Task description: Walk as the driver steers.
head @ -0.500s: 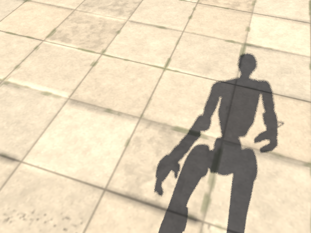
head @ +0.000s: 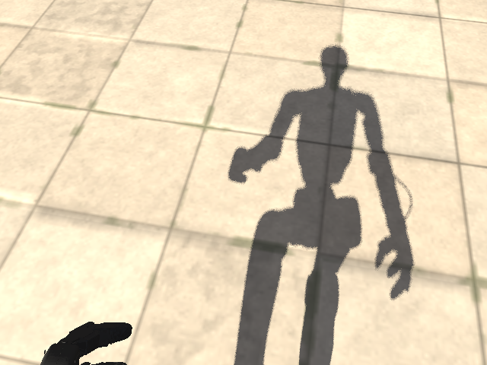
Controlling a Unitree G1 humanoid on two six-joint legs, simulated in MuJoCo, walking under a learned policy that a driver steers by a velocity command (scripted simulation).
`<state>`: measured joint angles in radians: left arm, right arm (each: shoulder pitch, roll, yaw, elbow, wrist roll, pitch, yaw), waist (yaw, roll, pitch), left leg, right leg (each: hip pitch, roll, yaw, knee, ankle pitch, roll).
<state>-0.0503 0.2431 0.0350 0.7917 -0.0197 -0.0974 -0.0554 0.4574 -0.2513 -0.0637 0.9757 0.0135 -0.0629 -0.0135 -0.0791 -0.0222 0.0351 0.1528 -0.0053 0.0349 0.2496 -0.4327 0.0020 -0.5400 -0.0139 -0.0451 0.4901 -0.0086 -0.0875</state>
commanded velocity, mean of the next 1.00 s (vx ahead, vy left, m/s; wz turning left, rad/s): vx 0.26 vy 0.00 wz -0.29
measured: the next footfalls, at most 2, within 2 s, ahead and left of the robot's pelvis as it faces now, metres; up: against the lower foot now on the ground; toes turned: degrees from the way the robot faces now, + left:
right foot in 0.02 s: +0.19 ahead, -0.11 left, +0.00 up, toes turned -2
left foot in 0.52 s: +0.48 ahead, +0.11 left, +0.00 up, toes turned -5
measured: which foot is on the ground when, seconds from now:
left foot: down 0.00-0.02, up 0.04-0.50, down 0.52-0.92, up 0.94-1.00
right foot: up 0.00-0.00, down 0.02-0.52, up 0.54-0.90, down 0.92-1.00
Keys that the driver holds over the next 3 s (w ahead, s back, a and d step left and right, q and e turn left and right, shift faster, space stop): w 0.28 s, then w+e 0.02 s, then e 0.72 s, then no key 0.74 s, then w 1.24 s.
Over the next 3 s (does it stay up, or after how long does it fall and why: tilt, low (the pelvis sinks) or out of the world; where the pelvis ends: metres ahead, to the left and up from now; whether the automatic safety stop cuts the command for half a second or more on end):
stays up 0.87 -0.26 0.00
